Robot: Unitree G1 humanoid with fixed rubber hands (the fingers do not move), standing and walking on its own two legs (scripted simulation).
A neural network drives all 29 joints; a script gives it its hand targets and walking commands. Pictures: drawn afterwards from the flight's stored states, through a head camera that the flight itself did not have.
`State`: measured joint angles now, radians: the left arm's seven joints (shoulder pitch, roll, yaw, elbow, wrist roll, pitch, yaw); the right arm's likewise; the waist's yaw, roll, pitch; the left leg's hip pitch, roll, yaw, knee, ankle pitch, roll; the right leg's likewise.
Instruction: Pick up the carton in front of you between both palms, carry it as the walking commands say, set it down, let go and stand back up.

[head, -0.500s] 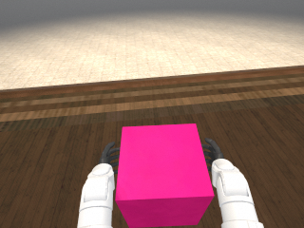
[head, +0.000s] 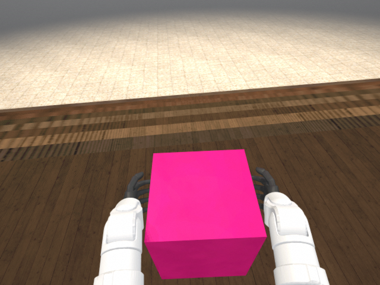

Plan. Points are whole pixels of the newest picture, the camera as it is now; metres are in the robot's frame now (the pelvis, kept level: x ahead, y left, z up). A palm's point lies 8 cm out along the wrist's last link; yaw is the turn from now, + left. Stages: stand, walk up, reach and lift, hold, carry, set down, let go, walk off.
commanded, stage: hold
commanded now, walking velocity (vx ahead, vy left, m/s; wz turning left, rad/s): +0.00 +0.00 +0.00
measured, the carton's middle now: (201, 216) +0.30 +0.00 -0.03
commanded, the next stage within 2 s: carry in 0.48 s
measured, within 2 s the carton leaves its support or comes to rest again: neither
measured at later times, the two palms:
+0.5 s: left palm (132, 205) +0.29 +0.15 +0.04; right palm (270, 199) +0.29 -0.15 +0.04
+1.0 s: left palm (145, 154) +0.42 +0.14 +0.07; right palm (262, 154) +0.41 -0.16 +0.06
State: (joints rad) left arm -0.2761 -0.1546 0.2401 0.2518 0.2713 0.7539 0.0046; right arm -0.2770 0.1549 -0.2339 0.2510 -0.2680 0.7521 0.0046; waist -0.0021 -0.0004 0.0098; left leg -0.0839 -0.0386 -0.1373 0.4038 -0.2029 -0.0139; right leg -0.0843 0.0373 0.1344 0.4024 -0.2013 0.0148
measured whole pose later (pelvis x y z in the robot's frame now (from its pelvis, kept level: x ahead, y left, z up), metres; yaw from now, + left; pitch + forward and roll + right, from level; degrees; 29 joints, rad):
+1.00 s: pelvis +0.16 -0.01 -0.01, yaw -2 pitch +6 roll -1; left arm -0.10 -0.13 0.12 -0.33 0.09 1.18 0.10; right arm -0.11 0.13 -0.06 -0.32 -0.10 1.17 -0.11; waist -0.02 0.05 -0.14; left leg -0.14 0.07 0.07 0.47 -0.44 -0.03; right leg -0.42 0.00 -0.14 0.65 -0.44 0.00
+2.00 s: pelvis +0.79 -0.01 -0.02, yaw +1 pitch +3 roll -1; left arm -0.19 -0.14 0.10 -0.33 0.10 1.21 0.10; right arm -0.17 0.13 -0.13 -0.37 -0.11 1.23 -0.09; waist 0.04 0.03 -0.05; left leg -0.31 0.05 0.05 1.20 -0.43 0.03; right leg -0.41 -0.02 -0.25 0.55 -0.19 -0.10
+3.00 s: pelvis +1.44 -0.02 -0.07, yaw +2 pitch +3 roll +0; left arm -0.60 -0.08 0.24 0.01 0.12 1.19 0.10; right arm -0.63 -0.01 -0.18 0.04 -0.01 1.21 -0.13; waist -0.06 0.03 0.02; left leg -0.27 -0.01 -0.02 1.32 -0.57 0.03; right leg -0.45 0.03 -0.14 0.82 0.50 -0.16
